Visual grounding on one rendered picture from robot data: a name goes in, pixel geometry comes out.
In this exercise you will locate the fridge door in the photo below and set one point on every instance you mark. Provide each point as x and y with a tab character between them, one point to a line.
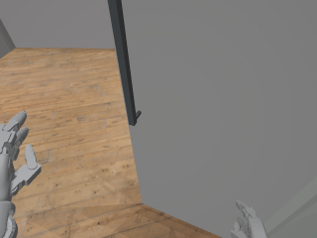
227	91

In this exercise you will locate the right robot hand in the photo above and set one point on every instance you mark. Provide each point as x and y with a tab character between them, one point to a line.
253	227

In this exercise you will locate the robot left forearm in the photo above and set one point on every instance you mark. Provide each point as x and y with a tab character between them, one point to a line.
8	225

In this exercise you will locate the handle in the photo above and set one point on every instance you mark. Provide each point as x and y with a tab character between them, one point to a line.
119	33

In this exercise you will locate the left robot hand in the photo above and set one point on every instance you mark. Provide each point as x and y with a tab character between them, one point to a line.
11	138

